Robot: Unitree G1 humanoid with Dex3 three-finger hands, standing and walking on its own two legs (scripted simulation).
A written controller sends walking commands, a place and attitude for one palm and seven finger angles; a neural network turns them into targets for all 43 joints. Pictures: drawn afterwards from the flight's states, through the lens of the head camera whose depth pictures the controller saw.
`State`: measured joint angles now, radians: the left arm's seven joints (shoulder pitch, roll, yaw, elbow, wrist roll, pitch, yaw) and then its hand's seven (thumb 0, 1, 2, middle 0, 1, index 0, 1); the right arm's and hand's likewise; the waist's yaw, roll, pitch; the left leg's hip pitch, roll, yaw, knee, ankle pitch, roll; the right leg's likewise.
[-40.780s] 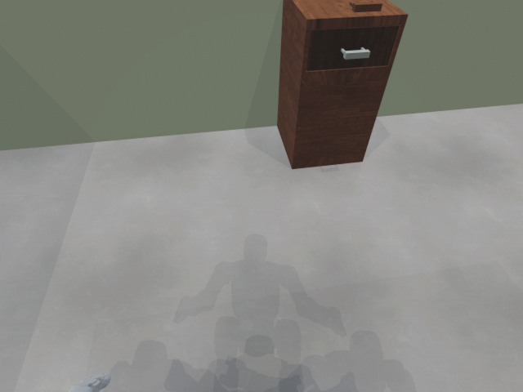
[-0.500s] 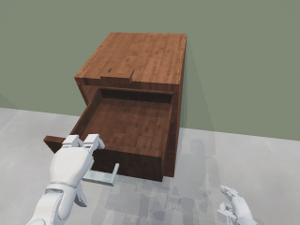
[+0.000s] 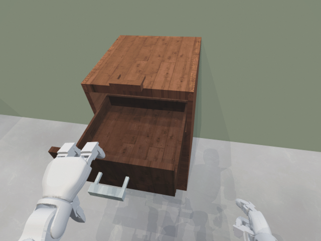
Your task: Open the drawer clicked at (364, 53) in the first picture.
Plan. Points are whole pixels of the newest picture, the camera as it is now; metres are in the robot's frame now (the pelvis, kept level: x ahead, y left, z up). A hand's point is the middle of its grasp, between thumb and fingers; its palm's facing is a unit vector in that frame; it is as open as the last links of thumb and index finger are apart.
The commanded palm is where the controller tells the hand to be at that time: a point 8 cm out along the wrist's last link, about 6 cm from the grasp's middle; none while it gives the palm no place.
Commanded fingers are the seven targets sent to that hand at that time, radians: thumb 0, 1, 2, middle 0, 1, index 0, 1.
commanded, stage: draw the hand back to the body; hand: left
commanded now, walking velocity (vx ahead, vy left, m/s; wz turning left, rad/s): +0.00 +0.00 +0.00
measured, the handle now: (110, 185) +0.28 +0.21 -0.08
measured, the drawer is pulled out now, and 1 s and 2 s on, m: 0.29 0.29 0.29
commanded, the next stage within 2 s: step back with the hand held close in 1.38 s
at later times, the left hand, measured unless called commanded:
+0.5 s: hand (68, 181) +0.20 +0.23 +0.11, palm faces +0.24 -0.75 -0.61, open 13.7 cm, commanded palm +0.16 +0.25 +0.16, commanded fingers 0.00 -0.25 0.41 -0.28 -1.04 -0.28 -1.04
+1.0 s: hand (50, 172) +0.20 +0.24 +0.16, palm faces +0.38 -0.83 -0.40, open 10.2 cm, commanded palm +0.14 +0.28 +0.18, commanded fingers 0.00 0.62 0.78 -0.22 -0.48 -0.22 -0.48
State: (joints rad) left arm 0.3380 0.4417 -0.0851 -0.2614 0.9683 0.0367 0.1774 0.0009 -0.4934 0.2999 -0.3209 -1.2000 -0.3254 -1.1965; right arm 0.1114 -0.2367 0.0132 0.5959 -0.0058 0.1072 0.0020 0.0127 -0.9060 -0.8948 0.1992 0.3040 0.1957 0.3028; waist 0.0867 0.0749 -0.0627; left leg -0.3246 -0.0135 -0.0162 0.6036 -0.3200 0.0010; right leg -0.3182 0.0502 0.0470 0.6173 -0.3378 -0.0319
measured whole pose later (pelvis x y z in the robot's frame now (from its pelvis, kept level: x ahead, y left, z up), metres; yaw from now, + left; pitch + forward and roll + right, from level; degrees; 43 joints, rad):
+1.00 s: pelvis +0.02 +0.00 +0.01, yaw +2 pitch -1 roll +0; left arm 0.57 0.33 0.26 -0.48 -0.06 -0.09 0.11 0.00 0.28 0.64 -0.25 -0.70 -0.26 -0.69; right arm 0.19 -0.21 0.02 0.64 0.01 -0.14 -0.09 0.01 -0.90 -0.89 0.20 0.30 0.20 0.30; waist 0.04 0.05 -0.01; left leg -0.16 -0.02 -0.05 0.47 -0.29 0.00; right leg -0.12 0.04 0.02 0.44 -0.30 -0.03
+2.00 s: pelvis -0.03 +0.01 +0.01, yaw +2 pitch +2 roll -1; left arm 0.67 0.44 0.39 -0.62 -0.05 -0.18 0.13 0.02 0.88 0.90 -0.21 -0.30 -0.22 -0.30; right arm 0.16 -0.20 0.00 0.55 0.01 -0.04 -0.07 0.01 -0.90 -0.89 0.20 0.30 0.20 0.30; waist -0.02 -0.01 -0.02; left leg -0.34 -0.02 -0.05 0.53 -0.22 0.01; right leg -0.31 0.04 0.00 0.51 -0.24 -0.02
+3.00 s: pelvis -0.22 -0.06 +0.00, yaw +1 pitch +1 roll -1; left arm 0.64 0.40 0.36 -0.67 -0.05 -0.20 0.14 0.02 0.89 0.90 -0.21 -0.30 -0.22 -0.30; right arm 0.14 -0.15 0.03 0.62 0.01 -0.11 -0.03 0.01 -0.90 -0.89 0.20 0.30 0.20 0.30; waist 0.00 0.01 0.02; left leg -0.47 0.09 -0.03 0.69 -0.32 -0.04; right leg -0.30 0.06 -0.08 0.60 -0.33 -0.06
